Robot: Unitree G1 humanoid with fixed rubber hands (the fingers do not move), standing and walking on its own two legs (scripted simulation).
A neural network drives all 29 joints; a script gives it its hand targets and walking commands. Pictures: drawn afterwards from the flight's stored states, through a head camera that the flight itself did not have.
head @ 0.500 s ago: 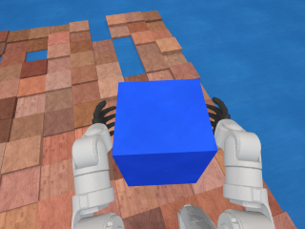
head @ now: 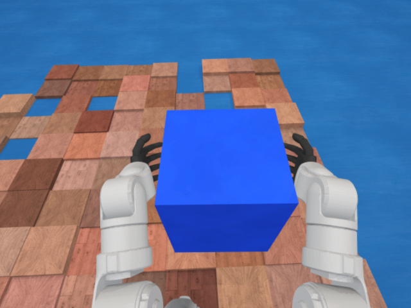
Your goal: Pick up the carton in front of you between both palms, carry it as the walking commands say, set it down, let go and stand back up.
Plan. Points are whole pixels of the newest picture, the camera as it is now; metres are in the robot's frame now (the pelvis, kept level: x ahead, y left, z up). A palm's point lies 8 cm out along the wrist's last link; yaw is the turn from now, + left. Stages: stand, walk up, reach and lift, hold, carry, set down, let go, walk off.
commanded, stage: carry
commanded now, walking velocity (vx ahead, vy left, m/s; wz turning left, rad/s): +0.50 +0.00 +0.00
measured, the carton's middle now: (220, 186) +0.35 +0.02 +0.03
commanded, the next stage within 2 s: none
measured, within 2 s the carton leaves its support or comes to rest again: neither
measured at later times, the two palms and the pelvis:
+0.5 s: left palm (190, 81) +0.67 +0.12 +0.07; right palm (298, 87) +0.65 -0.19 +0.07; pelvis +0.32 -0.01 -0.04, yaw -2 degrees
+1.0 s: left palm (191, 40) +0.94 +0.14 +0.07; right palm (275, 43) +0.93 -0.16 +0.07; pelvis +0.65 +0.00 -0.03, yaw -2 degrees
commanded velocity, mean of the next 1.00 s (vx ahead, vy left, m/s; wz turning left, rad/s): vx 0.50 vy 0.00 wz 0.00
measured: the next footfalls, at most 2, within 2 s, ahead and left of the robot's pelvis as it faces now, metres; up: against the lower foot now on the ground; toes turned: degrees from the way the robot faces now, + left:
left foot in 0.08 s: +0.22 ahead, +0.12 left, -0.03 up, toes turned +6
right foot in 0.48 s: +0.46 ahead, -0.11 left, -0.03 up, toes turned -8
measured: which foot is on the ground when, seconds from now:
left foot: up 0.00-0.06, down 0.08-0.50, up 0.52-0.90, down 0.92-1.00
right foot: down 0.00-0.10, up 0.12-0.46, down 0.48-0.94, up 0.96-1.00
